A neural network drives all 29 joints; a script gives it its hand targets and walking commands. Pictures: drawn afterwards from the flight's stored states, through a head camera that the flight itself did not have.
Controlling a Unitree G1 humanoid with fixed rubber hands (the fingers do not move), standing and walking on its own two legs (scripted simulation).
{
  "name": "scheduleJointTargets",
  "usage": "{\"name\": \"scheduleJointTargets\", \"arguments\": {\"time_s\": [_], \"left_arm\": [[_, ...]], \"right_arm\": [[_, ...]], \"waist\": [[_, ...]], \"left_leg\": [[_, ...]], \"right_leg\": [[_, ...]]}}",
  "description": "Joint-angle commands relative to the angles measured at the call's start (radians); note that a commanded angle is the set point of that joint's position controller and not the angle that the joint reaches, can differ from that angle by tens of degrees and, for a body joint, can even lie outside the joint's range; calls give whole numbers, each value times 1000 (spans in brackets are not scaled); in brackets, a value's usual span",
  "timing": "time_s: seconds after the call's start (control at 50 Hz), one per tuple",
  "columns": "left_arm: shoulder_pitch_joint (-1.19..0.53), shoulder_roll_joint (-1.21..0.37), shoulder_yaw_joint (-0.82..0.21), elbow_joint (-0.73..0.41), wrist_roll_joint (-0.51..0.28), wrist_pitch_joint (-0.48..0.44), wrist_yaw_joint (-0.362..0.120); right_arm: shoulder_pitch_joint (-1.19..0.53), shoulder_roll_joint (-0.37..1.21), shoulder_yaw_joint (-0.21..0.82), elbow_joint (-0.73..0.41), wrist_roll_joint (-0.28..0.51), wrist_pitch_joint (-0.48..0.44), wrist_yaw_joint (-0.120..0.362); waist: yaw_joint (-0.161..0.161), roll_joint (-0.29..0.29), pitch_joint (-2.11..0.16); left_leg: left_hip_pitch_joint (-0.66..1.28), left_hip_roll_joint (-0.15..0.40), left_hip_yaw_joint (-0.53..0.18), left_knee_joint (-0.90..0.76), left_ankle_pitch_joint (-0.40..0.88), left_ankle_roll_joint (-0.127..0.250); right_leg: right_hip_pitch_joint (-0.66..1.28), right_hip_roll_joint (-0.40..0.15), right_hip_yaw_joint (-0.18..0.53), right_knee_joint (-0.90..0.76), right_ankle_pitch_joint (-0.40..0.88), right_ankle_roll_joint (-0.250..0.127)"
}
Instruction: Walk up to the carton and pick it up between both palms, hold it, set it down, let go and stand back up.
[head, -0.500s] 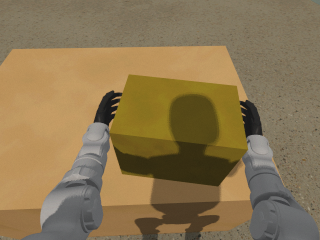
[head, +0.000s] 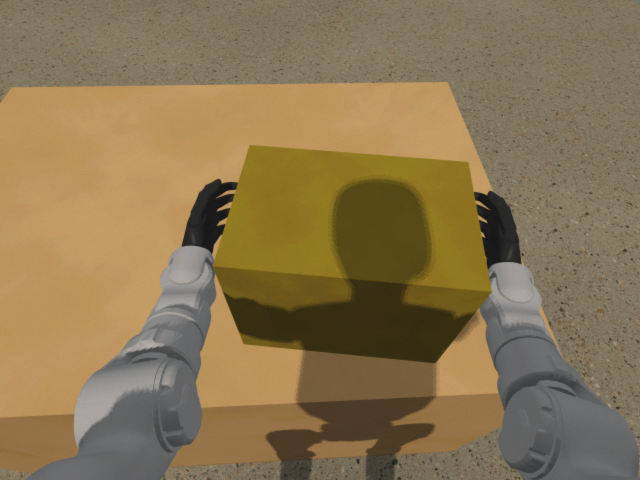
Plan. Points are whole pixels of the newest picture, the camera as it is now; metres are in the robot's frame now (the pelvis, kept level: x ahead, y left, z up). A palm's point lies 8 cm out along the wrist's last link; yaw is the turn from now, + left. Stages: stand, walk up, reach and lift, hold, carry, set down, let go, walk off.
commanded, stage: set down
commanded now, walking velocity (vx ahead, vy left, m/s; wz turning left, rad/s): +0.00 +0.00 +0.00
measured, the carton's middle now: (347, 259) +0.42 -0.02 -0.01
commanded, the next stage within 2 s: none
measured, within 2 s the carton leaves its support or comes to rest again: neither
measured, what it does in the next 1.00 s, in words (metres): stands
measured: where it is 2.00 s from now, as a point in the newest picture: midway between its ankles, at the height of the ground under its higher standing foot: outside the picture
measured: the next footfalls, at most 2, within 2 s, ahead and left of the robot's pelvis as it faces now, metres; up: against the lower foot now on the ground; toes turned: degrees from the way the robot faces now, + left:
none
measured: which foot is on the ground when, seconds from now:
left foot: down 0.00-1.00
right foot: down 0.00-1.00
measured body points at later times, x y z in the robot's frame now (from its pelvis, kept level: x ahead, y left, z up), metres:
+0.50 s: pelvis -0.01 +0.00 +0.00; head +0.07 +0.02 +0.44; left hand +0.44 +0.17 +0.04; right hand +0.40 -0.22 +0.04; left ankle +0.00 +0.12 -0.74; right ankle -0.01 -0.11 -0.74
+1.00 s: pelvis -0.01 -0.01 -0.03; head +0.07 +0.01 +0.41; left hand +0.43 +0.21 +0.00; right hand +0.41 -0.25 +0.01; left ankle +0.00 +0.12 -0.74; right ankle -0.01 -0.11 -0.74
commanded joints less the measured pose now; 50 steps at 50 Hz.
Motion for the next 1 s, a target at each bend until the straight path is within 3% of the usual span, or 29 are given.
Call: {"name": "scheduleJointTargets", "arguments": {"time_s": [0.0, 0.14, 0.34, 0.4, 0.46, 0.54, 0.62, 0.66, 0.74, 0.78, 0.8, 0.88, 0.96, 0.98], "left_arm": [[-519, -379, -107, -61, 67, -42, -70], [-517, -360, -82, -62, 75, -33, -58], [-505, -267, -59, -75, 61, -27, -27], [-469, -105, -65, -45, 13, -22, 3], [-497, 19, -138, -23, -89, -26, 42], [-555, 178, -253, 24, -269, -29, 94], [-583, 227, -394, 103, -413, -54, 91], [-590, 253, -418, 147, -451, -69, 83], [-576, 287, -430, 142, -457, -86, 68], [-538, 299, -407, 147, -440, -76, 56], [-529, 301, -419, 118, -442, -74, 50], [-418, 290, -423, 28, -433, -53, 22], [-278, 302, -421, -191, -441, -38, 7], [-249, 309, -414, -226, -445, -31, 3]], "right_arm": [[-514, 413, 214, -19, -80, -56, 124], [-500, 398, 182, -6, -86, -45, 122], [-468, 307, 172, -2, -61, -44, 96], [-439, 149, 199, 27, 18, -34, 67], [-459, -1, 262, 55, 129, -30, 31], [-520, -185, 419, 109, 346, -9, -8], [-571, -281, 511, 174, 488, -13, -24], [-589, -315, 555, 199, 544, -31, -25], [-604, -396, 588, 236, 622, -88, -30], [-578, -420, 612, 253, 654, -102, -27], [-585, -434, 613, 245, 661, -112, -30], [-491, -445, 668, 235, 700, -126, -20], [-357, -455, 690, 102, 727, -133, -8], [-339, -450, 707, 49, 730, -130, -3]], "waist": [[10, 30, -459], [11, 39, -452], [0, 32, -485], [14, 24, -464], [3, 16, -499], [24, 41, -613], [5, 69, -728], [21, 78, -789], [12, 131, -877], [18, 127, -874], [1, 136, -877], [0, 130, -836], [-16, 134, -862], [-7, 111, -854]], "left_leg": [[266, -2, 39, 19, 325, -33], [273, 0, 45, 10, 295, -28], [262, -5, 45, 30, 279, -25], [225, -5, 43, 48, 254, -20], [187, -3, 34, 73, 234, -22], [121, -4, 29, 150, 266, -30], [117, -2, 10, 242, 323, -57], [118, -3, 5, 294, 372, -69], [142, -6, -6, 357, 519, -93], [140, -9, -6, 375, 565, -97], [136, -12, -8, 383, 580, -103], [160, -18, -17, 385, 646, -102], [149, -27, -30, 378, 665, -96], [121, -32, -29, 369, 634, -86]], "right_leg": [[166, -21, -47, 0, 370, 52], [113, -18, -50, -11, 290, 50], [96, -17, -44, -2, 292, 55], [79, -18, -34, 0, 249, 46], [27, -8, -31, 16, 213, 42], [-43, 13, -10, 73, 209, 24], [-140, 24, -18, 143, 244, 5], [-183, 26, -27, 177, 273, 5], [-222, 43, -49, 248, 415, 13], [-207, 48, -49, 267, 483, 20], [-208, 51, -54, 277, 499, 22], [-191, 51, -58, 282, 576, 36], [-118, 48, -52, 281, 634, 45], [-86, 46, -42, 277, 626, 47]]}}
